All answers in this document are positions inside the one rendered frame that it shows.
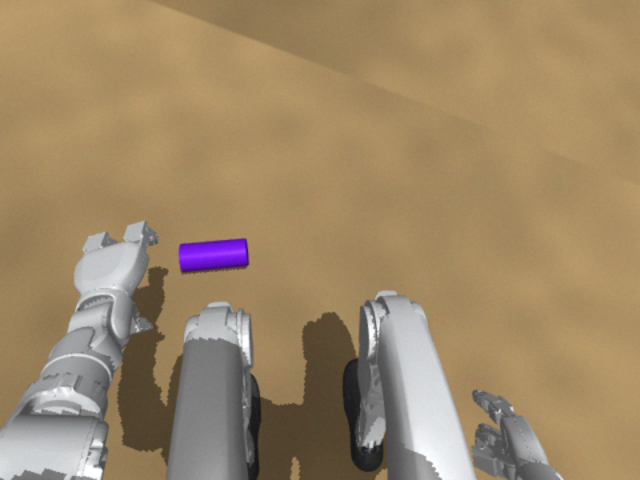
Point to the left robot arm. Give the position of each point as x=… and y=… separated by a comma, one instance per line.
x=57, y=431

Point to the right robot hand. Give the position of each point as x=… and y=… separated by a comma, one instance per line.
x=516, y=444

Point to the right robot arm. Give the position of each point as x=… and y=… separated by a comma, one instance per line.
x=536, y=471

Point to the left robot hand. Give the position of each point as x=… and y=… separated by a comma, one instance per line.
x=107, y=264

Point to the right robot foot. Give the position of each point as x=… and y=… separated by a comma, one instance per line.
x=365, y=459

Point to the can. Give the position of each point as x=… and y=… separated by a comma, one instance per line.
x=213, y=255

